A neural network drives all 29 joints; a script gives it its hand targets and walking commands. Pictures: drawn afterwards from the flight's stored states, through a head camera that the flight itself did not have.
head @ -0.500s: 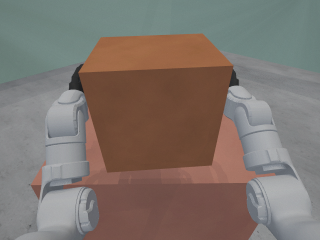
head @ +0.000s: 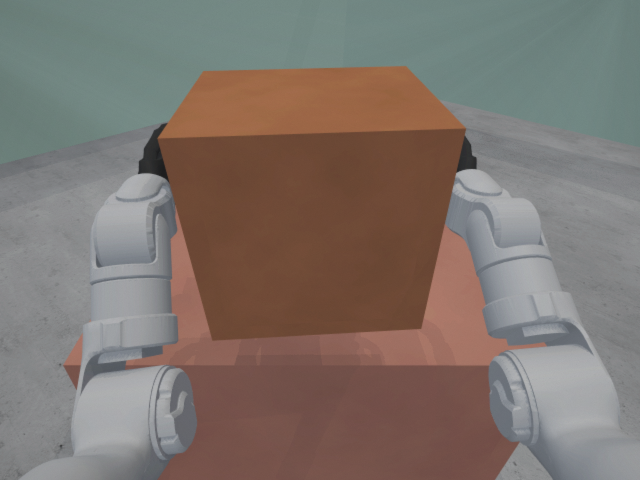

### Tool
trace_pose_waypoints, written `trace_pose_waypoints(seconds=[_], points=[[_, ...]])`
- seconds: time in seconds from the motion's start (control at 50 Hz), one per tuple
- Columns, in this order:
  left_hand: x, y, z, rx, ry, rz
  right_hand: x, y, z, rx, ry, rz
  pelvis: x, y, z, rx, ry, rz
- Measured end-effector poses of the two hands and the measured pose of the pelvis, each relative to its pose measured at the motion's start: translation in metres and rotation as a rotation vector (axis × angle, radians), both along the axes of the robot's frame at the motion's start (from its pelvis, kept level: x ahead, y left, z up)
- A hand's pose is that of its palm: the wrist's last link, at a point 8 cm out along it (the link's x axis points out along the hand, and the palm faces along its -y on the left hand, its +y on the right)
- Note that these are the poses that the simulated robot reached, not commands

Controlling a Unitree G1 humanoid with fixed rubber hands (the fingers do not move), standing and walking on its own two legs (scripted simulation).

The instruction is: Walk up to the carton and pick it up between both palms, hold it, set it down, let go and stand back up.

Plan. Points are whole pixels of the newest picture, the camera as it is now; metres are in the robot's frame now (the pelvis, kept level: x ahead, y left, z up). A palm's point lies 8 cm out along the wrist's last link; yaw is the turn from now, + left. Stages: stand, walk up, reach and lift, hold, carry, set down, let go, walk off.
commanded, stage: hold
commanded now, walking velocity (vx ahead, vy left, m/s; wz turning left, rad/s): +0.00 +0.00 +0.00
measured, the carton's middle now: (311, 199) +0.38 +0.01 +0.24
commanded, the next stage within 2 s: set down in 1.28 s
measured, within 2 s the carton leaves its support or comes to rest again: neither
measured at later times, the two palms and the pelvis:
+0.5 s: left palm (160, 186) +0.36 +0.18 +0.26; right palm (458, 181) +0.36 -0.17 +0.27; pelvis +0.00 +0.00 +0.00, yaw +0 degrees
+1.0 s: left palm (159, 188) +0.36 +0.18 +0.26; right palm (457, 181) +0.36 -0.17 +0.27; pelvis +0.00 +0.00 +0.00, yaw +0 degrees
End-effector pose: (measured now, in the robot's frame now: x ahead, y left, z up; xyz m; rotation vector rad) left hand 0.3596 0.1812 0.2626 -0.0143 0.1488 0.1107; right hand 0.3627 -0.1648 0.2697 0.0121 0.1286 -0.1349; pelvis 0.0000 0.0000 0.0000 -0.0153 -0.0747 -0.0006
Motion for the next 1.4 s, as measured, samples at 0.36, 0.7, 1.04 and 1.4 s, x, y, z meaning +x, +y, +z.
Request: trace_pose_waypoints(seconds=[0.36, 0.7, 1.04, 1.4], points=[[0.0014, -0.0034, 0.0015, 0.008, -0.005, -0.003, 0.0005, -0.0034, 0.0009, -0.005, -0.003, -0.001, 0.0015, -0.0001, -0.0001, 0.0, 0.003, -0.004], [0.0017, 0.0015, -0.0009, 0.005, -0.004, 0.001, 0.0022, 0.0014, -0.0005, -0.006, 0.0, 0.003, 0.0028, -0.0001, 0.0001, -0.001, 0.007, -0.002], [0.0025, -0.0009, -0.0028, 0.006, -0.002, -0.004, 0.0017, -0.0009, -0.0004, -0.01, 0.003, -0.001, 0.0046, 0.001, 0.0, -0.002, 0.001, -0.004], [0.0004, 0.0, 0.0031, 0.008, -0.024, 0.004, 0.0014, 0.0, 0.0013, 0.0, -0.017, 0.005, 0.0035, -0.0002, 0.0, 0.0, -0.001, -0.001]])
